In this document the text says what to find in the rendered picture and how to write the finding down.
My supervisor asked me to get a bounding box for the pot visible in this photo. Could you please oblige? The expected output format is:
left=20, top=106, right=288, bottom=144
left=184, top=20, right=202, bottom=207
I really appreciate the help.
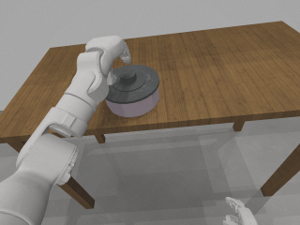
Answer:
left=105, top=88, right=159, bottom=117

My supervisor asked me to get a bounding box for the knob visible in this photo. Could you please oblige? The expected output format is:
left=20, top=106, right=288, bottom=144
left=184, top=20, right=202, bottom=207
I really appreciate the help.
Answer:
left=119, top=68, right=137, bottom=83

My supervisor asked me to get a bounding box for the robot left hand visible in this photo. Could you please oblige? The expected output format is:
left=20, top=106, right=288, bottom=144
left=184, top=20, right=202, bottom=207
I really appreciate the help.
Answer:
left=85, top=36, right=131, bottom=85

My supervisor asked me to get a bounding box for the lid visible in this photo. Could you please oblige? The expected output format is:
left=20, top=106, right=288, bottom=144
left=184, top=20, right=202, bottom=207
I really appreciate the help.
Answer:
left=105, top=65, right=159, bottom=104

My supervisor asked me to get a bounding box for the left robot forearm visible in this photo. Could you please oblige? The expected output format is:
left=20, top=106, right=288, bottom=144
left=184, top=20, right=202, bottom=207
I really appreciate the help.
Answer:
left=16, top=45, right=113, bottom=170

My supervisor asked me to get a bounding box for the robot left upper arm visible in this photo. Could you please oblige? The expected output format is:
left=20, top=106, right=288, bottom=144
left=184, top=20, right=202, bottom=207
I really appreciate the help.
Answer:
left=0, top=130, right=80, bottom=225

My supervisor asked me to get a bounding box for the robot right hand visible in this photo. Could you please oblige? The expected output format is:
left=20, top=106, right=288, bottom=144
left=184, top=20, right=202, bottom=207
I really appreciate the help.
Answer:
left=223, top=197, right=258, bottom=225

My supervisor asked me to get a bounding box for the table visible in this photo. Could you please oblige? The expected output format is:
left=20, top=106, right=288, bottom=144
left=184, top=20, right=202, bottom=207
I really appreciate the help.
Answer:
left=0, top=21, right=300, bottom=209

